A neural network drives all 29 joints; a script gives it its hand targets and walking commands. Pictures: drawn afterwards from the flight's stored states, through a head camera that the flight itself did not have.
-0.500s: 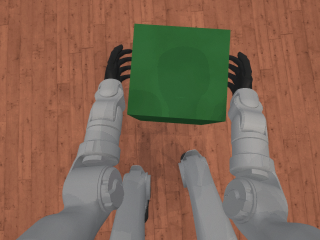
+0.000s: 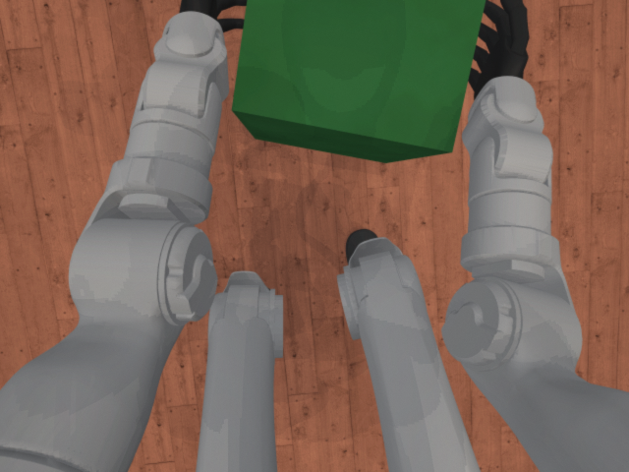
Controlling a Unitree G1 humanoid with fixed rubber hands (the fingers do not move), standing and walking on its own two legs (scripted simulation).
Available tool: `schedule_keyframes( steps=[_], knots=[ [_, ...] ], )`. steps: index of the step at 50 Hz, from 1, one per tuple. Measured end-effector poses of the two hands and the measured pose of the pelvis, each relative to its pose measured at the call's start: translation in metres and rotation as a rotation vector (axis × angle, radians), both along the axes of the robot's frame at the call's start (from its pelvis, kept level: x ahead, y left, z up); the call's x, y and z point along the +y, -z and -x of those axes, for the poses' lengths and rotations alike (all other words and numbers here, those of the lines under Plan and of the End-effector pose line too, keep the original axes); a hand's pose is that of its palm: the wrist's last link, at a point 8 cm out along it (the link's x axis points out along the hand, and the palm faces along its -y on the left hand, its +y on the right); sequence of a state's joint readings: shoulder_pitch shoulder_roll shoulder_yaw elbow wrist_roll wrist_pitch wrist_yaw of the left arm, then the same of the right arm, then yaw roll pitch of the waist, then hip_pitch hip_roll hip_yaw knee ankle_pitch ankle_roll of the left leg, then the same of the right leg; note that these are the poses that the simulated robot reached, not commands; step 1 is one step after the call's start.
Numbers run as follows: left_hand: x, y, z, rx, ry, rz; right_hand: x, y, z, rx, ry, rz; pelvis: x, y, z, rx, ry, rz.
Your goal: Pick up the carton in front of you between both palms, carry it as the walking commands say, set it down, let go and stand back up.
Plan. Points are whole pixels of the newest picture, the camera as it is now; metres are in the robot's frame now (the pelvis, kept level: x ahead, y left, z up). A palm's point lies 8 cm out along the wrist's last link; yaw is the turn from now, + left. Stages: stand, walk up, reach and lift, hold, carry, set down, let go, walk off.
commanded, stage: set down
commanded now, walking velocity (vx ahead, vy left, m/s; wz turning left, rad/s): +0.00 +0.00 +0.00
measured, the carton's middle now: (344, 61) +0.53 -0.12 -0.22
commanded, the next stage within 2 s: none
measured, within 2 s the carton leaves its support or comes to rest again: rests again in 0.94 s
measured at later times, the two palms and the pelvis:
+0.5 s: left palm (228, 36) +0.58 +0.01 -0.23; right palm (469, 84) +0.47 -0.27 -0.21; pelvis +0.01 +0.01 -0.05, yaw -1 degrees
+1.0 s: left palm (231, 50) +0.58 +0.01 -0.25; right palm (466, 92) +0.46 -0.27 -0.24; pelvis +0.00 +0.01 -0.07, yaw -1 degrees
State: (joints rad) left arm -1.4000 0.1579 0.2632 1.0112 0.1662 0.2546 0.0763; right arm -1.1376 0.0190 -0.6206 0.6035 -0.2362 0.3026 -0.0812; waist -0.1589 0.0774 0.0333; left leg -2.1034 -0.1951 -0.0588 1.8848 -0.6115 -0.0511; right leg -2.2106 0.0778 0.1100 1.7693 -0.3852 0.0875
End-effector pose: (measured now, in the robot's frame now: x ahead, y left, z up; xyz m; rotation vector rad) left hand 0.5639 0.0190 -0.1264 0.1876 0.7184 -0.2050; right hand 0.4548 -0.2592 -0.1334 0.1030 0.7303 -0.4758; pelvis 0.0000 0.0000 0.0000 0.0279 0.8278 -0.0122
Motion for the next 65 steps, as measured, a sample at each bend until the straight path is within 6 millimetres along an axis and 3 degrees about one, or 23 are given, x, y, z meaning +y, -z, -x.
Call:
schedule_keyframes(
  steps=[10,17,42,65],
  knots=[
    [-0.011,0.065,-0.013,0.017,0.048,-0.012,-0.008,0.062,-0.005,0.025,0.026,0.006,0.002,0.035,0.002,-0.022,-0.021,0.016],
    [-0.011,0.092,-0.017,0.035,0.069,-0.014,-0.01,0.078,-0.012,0.051,0.022,0.022,0.001,0.047,-0.004,-0.031,-0.047,0.04],
    [-0.005,0.119,-0.012,0.061,0.106,-0.023,-0.009,0.098,-0.008,0.087,-0.034,0.006,0.013,0.061,-0.003,-0.051,-0.061,0.073],
    [-0.009,0.126,-0.012,0.04,0.151,0.058,-0.02,0.107,-0.008,0.107,-0.06,0.012,0.011,0.077,0.0,-0.106,-0.059,0.087]
  ],
)
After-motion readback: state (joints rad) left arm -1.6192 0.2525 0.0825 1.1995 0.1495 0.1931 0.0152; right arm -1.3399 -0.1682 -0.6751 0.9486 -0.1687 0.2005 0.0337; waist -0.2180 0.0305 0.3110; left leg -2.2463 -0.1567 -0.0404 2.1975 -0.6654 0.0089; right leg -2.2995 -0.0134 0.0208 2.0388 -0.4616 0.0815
